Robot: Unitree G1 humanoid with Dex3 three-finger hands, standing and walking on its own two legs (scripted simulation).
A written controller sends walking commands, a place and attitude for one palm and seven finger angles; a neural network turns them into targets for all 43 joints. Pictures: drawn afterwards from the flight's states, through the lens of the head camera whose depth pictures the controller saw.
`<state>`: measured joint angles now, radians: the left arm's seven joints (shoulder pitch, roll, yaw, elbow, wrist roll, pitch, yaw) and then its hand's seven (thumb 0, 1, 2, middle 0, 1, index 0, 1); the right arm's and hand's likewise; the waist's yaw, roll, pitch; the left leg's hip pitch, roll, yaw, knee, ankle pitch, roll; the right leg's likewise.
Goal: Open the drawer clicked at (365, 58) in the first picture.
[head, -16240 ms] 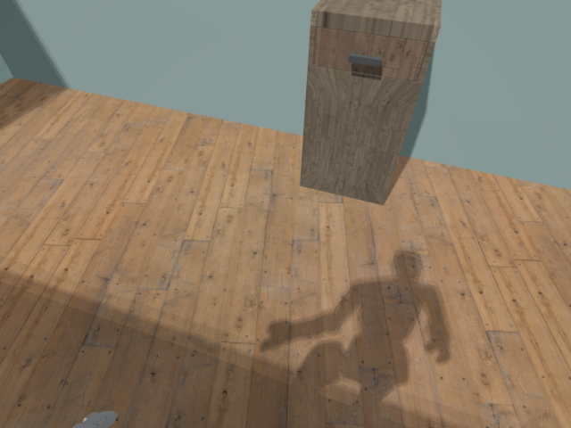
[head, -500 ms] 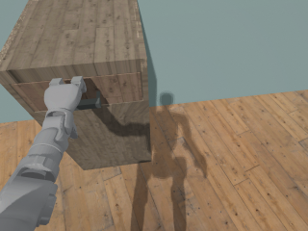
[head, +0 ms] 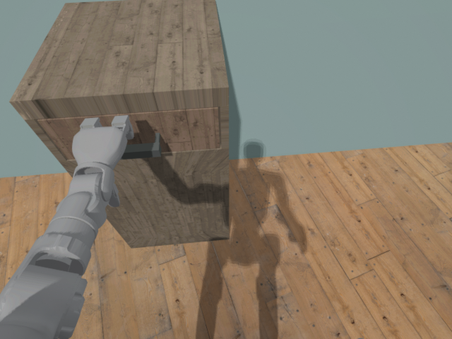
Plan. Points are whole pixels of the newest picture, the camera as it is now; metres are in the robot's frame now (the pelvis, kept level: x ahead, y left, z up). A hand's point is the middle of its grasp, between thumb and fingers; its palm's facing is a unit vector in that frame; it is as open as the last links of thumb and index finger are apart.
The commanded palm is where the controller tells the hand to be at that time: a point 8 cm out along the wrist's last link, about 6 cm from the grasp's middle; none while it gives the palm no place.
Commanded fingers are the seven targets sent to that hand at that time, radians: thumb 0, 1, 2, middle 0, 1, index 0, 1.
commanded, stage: re-aim the fingers above the handle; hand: left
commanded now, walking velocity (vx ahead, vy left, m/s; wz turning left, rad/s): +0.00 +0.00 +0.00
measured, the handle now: (136, 144) +0.54 +0.23 -0.02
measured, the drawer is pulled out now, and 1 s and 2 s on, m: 0.00 0.00 0.00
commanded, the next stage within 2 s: lower the fingers behind the handle in 0.62 s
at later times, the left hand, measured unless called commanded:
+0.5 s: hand (117, 162) +0.44 +0.23 +0.04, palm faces -0.04 +0.00 -1.00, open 13.8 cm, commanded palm +0.42 +0.22 +0.09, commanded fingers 0.00 -0.50 0.30 -0.30 -1.20 -0.30 -1.20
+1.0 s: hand (124, 173) +0.43 +0.22 +0.01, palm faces -0.15 -0.02 -0.99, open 13.8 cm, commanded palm +0.42 +0.22 +0.07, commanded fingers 0.00 -0.50 0.30 -0.30 -1.20 -0.30 -1.20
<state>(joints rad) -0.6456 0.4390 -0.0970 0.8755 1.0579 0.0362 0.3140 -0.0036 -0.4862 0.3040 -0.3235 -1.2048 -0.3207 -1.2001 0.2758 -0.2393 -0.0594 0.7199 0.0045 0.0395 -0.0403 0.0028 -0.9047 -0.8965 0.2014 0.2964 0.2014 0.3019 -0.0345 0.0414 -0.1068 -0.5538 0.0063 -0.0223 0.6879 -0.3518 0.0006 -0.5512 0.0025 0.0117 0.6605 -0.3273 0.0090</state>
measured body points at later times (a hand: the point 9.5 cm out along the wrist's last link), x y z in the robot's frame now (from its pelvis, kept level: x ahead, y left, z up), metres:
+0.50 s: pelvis +0.01 +0.00 +0.00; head +0.06 -0.02 +0.45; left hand +0.43 +0.23 +0.09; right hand +0.05 -0.27 -0.14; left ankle -0.02 +0.12 -0.72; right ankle -0.01 -0.13 -0.72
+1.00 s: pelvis +0.00 +0.00 +0.00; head +0.07 -0.01 +0.44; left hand +0.43 +0.22 +0.06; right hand +0.07 -0.27 -0.13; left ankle -0.01 +0.12 -0.72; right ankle -0.01 -0.13 -0.72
